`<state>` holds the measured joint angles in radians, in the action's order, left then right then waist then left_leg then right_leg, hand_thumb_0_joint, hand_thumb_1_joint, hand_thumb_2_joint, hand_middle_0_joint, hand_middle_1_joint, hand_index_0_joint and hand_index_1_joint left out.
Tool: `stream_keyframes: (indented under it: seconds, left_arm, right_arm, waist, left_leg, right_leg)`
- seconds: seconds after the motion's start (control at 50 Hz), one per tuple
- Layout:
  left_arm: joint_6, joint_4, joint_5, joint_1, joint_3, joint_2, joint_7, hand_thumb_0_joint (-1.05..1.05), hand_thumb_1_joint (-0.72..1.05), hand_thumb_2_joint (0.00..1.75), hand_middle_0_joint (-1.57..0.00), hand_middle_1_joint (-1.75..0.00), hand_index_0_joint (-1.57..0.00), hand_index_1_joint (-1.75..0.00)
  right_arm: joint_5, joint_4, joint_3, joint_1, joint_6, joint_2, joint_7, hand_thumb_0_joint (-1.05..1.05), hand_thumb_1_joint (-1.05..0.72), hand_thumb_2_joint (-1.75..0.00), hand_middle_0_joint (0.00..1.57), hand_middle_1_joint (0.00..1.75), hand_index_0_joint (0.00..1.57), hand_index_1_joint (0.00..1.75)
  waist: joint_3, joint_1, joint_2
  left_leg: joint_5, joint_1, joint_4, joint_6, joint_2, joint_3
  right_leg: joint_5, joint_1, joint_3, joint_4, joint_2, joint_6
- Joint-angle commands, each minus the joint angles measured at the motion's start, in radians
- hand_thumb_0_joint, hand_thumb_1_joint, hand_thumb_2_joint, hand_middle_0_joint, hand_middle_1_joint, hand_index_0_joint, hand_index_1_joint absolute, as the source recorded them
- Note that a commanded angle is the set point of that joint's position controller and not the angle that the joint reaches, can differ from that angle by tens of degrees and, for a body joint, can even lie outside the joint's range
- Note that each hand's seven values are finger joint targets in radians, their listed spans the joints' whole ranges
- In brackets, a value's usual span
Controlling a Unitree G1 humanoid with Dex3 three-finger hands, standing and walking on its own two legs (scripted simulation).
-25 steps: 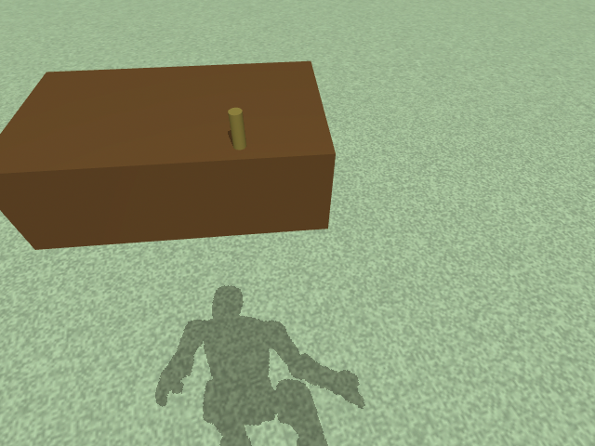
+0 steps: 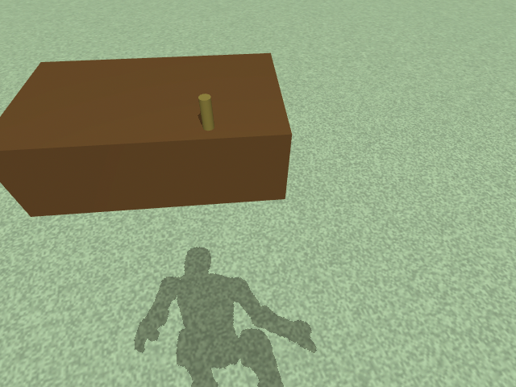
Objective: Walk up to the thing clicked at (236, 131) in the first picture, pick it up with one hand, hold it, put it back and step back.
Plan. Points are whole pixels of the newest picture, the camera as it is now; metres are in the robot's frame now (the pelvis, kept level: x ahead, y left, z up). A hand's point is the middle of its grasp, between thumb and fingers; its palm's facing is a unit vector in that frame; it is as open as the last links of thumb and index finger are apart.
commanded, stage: stand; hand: left
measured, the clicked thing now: (206, 112) +1.17 +0.23 -0.29
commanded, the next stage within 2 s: walk up in 0.62 s
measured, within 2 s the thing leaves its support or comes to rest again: neither
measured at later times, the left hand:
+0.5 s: hand out of the picture +0.07 +0.25 -0.16, palm faces -0.02 -0.94 -0.34, open 7.3 cm
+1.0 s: hand out of the picture +0.11 +0.24 -0.14, palm faces +0.07 -0.90 -0.43, open 7.3 cm
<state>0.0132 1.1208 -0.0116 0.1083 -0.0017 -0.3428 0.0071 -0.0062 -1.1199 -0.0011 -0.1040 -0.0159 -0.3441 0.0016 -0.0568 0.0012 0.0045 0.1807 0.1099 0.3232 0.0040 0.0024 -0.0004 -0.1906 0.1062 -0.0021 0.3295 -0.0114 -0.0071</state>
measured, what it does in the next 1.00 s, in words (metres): steps on the spot: right foot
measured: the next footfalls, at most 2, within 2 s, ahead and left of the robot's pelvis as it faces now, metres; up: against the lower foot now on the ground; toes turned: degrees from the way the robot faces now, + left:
right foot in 0.88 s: +0.12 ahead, -0.17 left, +0.00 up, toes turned -2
left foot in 1.30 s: +0.36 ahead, +0.08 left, +0.00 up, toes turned +9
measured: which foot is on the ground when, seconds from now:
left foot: down 0.00-0.90, up 0.92-1.00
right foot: down 0.00-0.68, up 0.70-0.86, down 0.88-1.00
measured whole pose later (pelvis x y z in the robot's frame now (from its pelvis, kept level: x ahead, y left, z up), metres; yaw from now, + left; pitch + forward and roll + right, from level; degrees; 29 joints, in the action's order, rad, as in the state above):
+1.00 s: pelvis +0.08 -0.06 -0.01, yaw +3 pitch -3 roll +0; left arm 0.06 0.97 -0.05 0.28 -0.10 -0.41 0.06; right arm -0.03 -1.02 0.09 -0.28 0.00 -0.42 0.04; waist -0.05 -0.03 0.05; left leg 0.45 0.34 0.98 -0.03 -0.01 -0.07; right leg -0.31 0.18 -0.08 0.53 -0.02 0.03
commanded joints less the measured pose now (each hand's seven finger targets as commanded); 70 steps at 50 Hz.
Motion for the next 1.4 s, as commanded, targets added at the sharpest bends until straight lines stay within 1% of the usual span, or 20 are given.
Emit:
stream_keyframes:
  seconds: [0.0, 0.58, 0.6, 0.62, 0.66, 0.7, 0.78, 0.84, 0.86, 0.88, 0.9, 0.92, 0.94, 1.02, 1.2, 1.28, 1.3, 1.32, 1.34, 1.38]
  left_arm:
    - [0.021, -0.056, 0.006, -0.039, -0.036, -0.213, -0.017, 0.0, 0.9, 0.9, -0.2, -0.3, -0.2, -0.3]
    - [0.018, -0.057, 0.005, -0.033, -0.039, -0.22, -0.017, 0.0, 0.9, 0.9, -0.2, -0.3, -0.2, -0.3]
    - [0.031, -0.113, -0.017, 0.012, -0.103, -0.298, 0.014, 0.0, 0.9, 0.9, -0.2, -0.3, -0.2, -0.3]
    - [0.031, -0.119, -0.029, -0.004, -0.103, -0.281, 0.025, 0.0, 0.9, 0.9, -0.2, -0.3, -0.2, -0.3]
    - [0.026, -0.161, -0.034, -0.079, -0.104, -0.24, 0.04, 0.0, 0.9, 0.9, -0.2, -0.3, -0.2, -0.3]
    - [0.027, -0.193, -0.024, -0.085, -0.112, -0.242, 0.046, 0.0, 0.9, 0.9, -0.2, -0.3, -0.2, -0.3]
    - [0.04, -0.201, -0.015, 0.014, -0.123, -0.244, 0.07, 0.0, 0.9, 0.9, -0.2, -0.3, -0.2, -0.3]
    - [0.049, -0.125, -0.025, 0.246, -0.149, -0.249, 0.055, 0.0, 0.9, 0.9, -0.2, -0.3, -0.2, -0.3]
    - [0.055, -0.092, -0.032, 0.37, -0.17, -0.299, 0.04, 0.0, 0.9, 0.9, -0.2, -0.3, -0.2, -0.3]
    - [0.06, -0.097, -0.047, 0.441, -0.194, -0.384, 0.029, 0.0, 0.9, 0.9, -0.2, -0.3, -0.2, -0.3]
    - [0.065, -0.176, -0.048, 0.283, -0.184, -0.408, 0.024, 0.0, 0.9, 0.9, -0.2, -0.3, -0.2, -0.3]
    - [0.065, -0.229, -0.038, 0.162, -0.179, -0.427, 0.028, 0.0, 0.9, 0.9, -0.2, -0.3, -0.2, -0.3]
    - [0.073, -0.247, -0.023, 0.129, -0.167, -0.401, 0.029, 0.0, 0.9, 0.9, -0.2, -0.3, -0.2, -0.3]
    - [0.093, -0.243, -0.001, 0.134, -0.137, -0.31, 0.025, 0.0, 0.9, 0.9, -0.2, -0.3, -0.2, -0.3]
    - [0.084, -0.289, -0.006, 0.238, -0.136, -0.333, 0.025, 0.0, 0.9, 0.9, -0.2, -0.3, -0.2, -0.3]
    - [0.072, -0.325, 0.005, 0.22, -0.12, -0.314, 0.011, 0.0, 0.9, 0.9, -0.2, -0.3, -0.2, -0.3]
    - [0.066, -0.33, 0.016, 0.285, -0.095, -0.248, 0.008, 0.0, 0.9, 0.9, -0.2, -0.3, -0.2, -0.3]
    - [0.065, -0.333, 0.026, 0.338, -0.087, -0.188, 0.011, 0.0, 0.9, 0.9, -0.2, -0.3, -0.2, -0.3]
    - [0.055, -0.319, 0.021, 0.32, -0.106, -0.299, -0.005, 0.0, 0.9, 0.9, -0.2, -0.3, -0.2, -0.3]
    - [0.061, -0.315, 0.019, 0.256, -0.095, -0.31, 0.004, 0.0, 0.9, 0.9, -0.2, -0.3, -0.2, -0.3]
  right_arm:
    - [0.0, 0.056, 0.036, 0.029, -0.019, -0.207, -0.012, 0.0, -0.9, -0.9, 0.2, 0.3, 0.2, 0.3]
    - [-0.001, 0.055, 0.035, 0.022, -0.019, -0.212, -0.011, 0.0, -0.9, -0.9, 0.2, 0.3, 0.2, 0.3]
    - [-0.014, 0.102, 0.099, -0.059, -0.034, -0.296, 0.012, 0.0, -0.9, -0.9, 0.2, 0.3, 0.2, 0.3]
    - [-0.022, 0.092, 0.112, -0.088, -0.036, -0.316, 0.021, 0.0, -0.9, -0.9, 0.2, 0.3, 0.2, 0.3]
    - [-0.025, 0.102, 0.129, -0.104, -0.035, -0.335, 0.026, 0.0, -0.9, -0.9, 0.2, 0.3, 0.2, 0.3]
    - [-0.031, 0.142, 0.147, -0.084, -0.052, -0.351, 0.022, 0.0, -0.9, -0.9, 0.2, 0.3, 0.2, 0.3]
    - [-0.035, 0.202, 0.153, -0.048, -0.059, -0.334, 0.033, 0.0, -0.9, -0.9, 0.2, 0.3, 0.2, 0.3]
    - [-0.03, 0.249, 0.14, 0.048, -0.042, -0.279, 0.043, 0.0, -0.9, -0.9, 0.2, 0.3, 0.2, 0.3]
    - [-0.032, 0.265, 0.118, 0.031, -0.037, -0.209, 0.041, 0.0, -0.9, -0.9, 0.2, 0.3, 0.2, 0.3]
    - [-0.029, 0.281, 0.094, 0.004, -0.035, -0.143, 0.037, 0.0, -0.9, -0.9, 0.2, 0.3, 0.2, 0.3]
    - [-0.021, 0.289, 0.107, -0.022, -0.03, -0.196, 0.027, 0.0, -0.9, -0.9, 0.2, 0.3, 0.2, 0.3]
    - [-0.022, 0.27, 0.124, -0.048, -0.035, -0.274, 0.026, 0.0, -0.9, -0.9, 0.2, 0.3, 0.2, 0.3]
    - [-0.017, 0.254, 0.126, -0.053, -0.043, -0.296, 0.031, 0.0, -0.9, -0.9, 0.2, 0.3, 0.2, 0.3]
    - [-0.01, 0.216, 0.115, -0.151, -0.048, -0.244, 0.054, 0.0, -0.9, -0.9, 0.2, 0.3, 0.2, 0.3]
    - [-0.01, 0.337, 0.12, 0.033, -0.037, -0.215, 0.082, 0.0, -0.9, -0.9, 0.2, 0.3, 0.2, 0.3]
    - [-0.036, 0.274, 0.153, -0.243, -0.051, -0.27, 0.063, 0.0, -0.9, -0.9, 0.2, 0.3, 0.2, 0.3]
    - [-0.053, 0.258, 0.182, -0.372, -0.056, -0.332, 0.051, 0.0, -0.9, -0.9, 0.2, 0.3, 0.2, 0.3]
    - [-0.052, 0.288, 0.198, -0.393, -0.063, -0.392, 0.035, 0.0, -0.9, -0.9, 0.2, 0.3, 0.2, 0.3]
    - [-0.007, 0.302, 0.199, -0.358, -0.064, -0.402, 0.034, 0.0, -0.9, -0.9, 0.2, 0.3, 0.2, 0.3]
    - [0.016, 0.335, 0.172, -0.248, -0.061, -0.337, 0.023, 0.0, -0.9, -0.9, 0.2, 0.3, 0.2, 0.3]
  waist:
    - [0.091, -0.002, -0.014]
    - [0.078, -0.003, -0.009]
    - [0.175, 0.002, -0.014]
    - [0.104, 0.012, 0.038]
    - [-0.044, 0.04, 0.145]
    - [-0.114, 0.028, 0.122]
    - [-0.014, -0.011, 0.18]
    - [0.078, -0.138, 0.074]
    - [0.129, -0.19, -0.13]
    - [0.08, -0.22, -0.35]
    - [0.039, -0.139, -0.23]
    - [-0.029, -0.089, -0.157]
    - [-0.094, -0.064, -0.108]
    - [-0.1, -0.02, -0.104]
    - [-0.056, -0.077, -0.115]
    - [0.105, 0.07, 0.054]
    - [0.197, 0.12, 0.214]
    - [0.239, 0.107, 0.341]
    - [0.276, 0.109, 0.206]
    - [0.139, 0.064, 0.069]
  left_leg:
    - [-0.168, -0.023, -0.038, -0.028, 0.126, -0.091]
    - [-0.143, -0.009, -0.055, -0.028, 0.125, -0.099]
    - [0.354, -0.044, 0.003, -0.112, 0.098, -0.149]
    - [0.529, -0.015, -0.029, -0.143, 0.14, -0.22]
    - [0.623, -0.001, -0.164, -0.205, 0.271, -0.387]
    - [0.496, -0.013, -0.195, -0.267, 0.363, -0.488]
    - [0.412, 0.001, -0.138, -0.225, 0.269, -0.323]
    - [0.33, 0.242, 0.153, -0.14, 0.113, -0.094]
    - [0.392, 0.414, 0.401, -0.107, 0.029, -0.014]
    - [0.484, 0.655, 0.694, -0.056, -0.105, -0.025]
    - [0.385, 0.65, 0.779, -0.035, -0.069, -0.105]
    - [0.309, 0.604, 0.765, -0.035, 0.024, -0.141]
    - [0.257, 0.603, 0.769, -0.033, 0.061, -0.145]
    - [0.101, 0.476, 0.654, -0.02, 0.07, -0.113]
    - [-0.075, 0.301, 0.282, -0.03, 0.057, 0.044]
    - [-0.021, -0.082, 0.173, -0.105, 0.002, 0.058]
    - [0.101, -0.286, 0.125, -0.161, 0.114, -0.104]
    - [0.118, -0.462, 0.082, -0.246, 0.363, -0.584]
    - [0.144, -0.433, 0.01, -0.333, 0.422, -0.717]
    - [-0.042, -0.18, -0.012, -0.254, 0.351, -0.43]
  right_leg:
    - [0.161, -0.01, 0.087, -0.044, -0.119, 0.035]
    - [0.13, -0.019, 0.082, -0.055, -0.121, 0.035]
    - [-0.323, -0.014, 0.036, 0.064, -0.051, 0.061]
    - [-0.436, 0.122, 0.035, 0.142, -0.05, 0.07]
    - [-0.316, 0.359, -0.043, 0.359, -0.007, 0.037]
    - [-0.278, 0.479, 0.065, 0.469, -0.086, 0.04]
    - [-0.275, 0.322, 0.035, 0.325, -0.082, 0.047]
    - [-0.045, -0.131, -0.102, 0.116, 0.008, 0.032]
    - [-0.124, -0.326, -0.038, 0.06, -0.019, 0.036]
    - [-0.42, -0.358, 0.33, -0.06, -0.226, 0.072]
    - [-0.674, -0.196, 0.624, -0.244, -0.422, 0.173]
    - [-0.698, -0.083, 0.664, -0.252, -0.468, 0.256]
    - [-0.593, -0.047, 0.57, -0.234, -0.421, 0.264]
    - [-0.088, -0.003, 0.164, -0.153, -0.248, 0.191]
    - [0.236, -0.028, -0.007, -0.06, -0.231, 0.166]
    - [0.414, 0.052, -0.072, 0.383, -0.171, 0.134]
    - [0.229, 0.23, -0.112, 0.66, -0.098, 0.089]
    - [-0.334, 0.52, -0.056, 0.852, 0.081, 0.044]
    - [-0.375, 0.529, 0.07, 0.929, 0.028, 0.075]
    - [-0.249, 0.466, 0.146, 0.925, -0.036, 0.072]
